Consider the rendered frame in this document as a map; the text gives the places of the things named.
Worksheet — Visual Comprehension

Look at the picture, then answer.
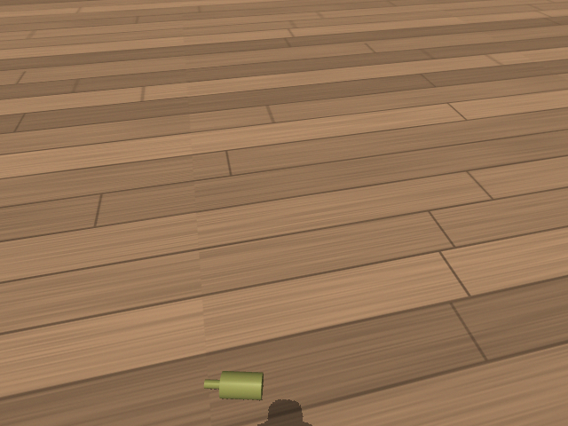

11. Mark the bottle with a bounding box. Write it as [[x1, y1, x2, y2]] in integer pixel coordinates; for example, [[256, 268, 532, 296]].
[[204, 371, 264, 400]]

